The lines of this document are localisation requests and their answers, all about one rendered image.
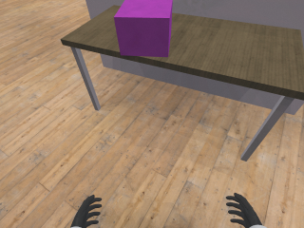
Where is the table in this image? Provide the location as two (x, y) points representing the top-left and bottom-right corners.
(60, 5), (304, 162)

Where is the carton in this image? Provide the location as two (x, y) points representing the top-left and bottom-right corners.
(114, 0), (173, 58)

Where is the robot left hand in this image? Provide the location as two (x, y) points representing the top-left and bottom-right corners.
(70, 195), (102, 228)

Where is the robot right hand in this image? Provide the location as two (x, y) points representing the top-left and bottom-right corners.
(226, 193), (262, 228)

